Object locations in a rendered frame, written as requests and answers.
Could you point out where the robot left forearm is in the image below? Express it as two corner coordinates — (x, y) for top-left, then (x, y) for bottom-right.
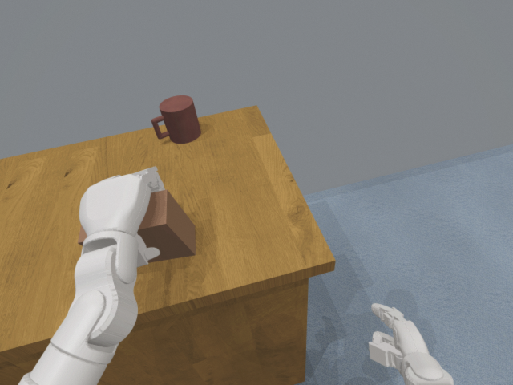
(18, 231), (139, 385)

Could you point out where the right robot hand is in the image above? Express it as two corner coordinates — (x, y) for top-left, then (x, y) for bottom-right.
(369, 303), (429, 377)

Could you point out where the sponge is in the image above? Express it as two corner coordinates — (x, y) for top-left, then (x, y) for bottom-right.
(78, 189), (196, 263)

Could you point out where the left robot hand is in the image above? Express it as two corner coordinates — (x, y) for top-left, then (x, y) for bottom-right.
(79, 166), (165, 267)

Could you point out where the robot right forearm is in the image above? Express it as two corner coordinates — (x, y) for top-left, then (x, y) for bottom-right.
(402, 352), (454, 385)

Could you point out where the table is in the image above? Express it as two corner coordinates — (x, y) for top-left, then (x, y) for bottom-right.
(0, 105), (336, 385)

